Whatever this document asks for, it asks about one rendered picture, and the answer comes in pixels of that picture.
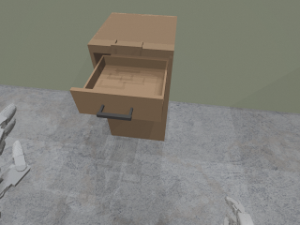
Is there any cabinet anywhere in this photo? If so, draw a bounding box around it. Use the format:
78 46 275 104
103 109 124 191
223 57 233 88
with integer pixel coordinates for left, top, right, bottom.
87 12 177 142

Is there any drawer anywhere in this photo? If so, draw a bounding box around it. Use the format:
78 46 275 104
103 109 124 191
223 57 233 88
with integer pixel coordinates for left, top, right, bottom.
69 55 169 122

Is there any robot left hand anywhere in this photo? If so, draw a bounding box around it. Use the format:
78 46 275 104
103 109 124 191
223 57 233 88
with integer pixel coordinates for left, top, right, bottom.
0 103 31 199

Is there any handle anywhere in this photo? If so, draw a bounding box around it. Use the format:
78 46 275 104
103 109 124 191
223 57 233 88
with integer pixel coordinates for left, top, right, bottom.
96 104 133 121
111 43 143 51

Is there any robot right hand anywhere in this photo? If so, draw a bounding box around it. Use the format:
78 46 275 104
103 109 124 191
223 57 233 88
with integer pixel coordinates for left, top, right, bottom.
221 196 255 225

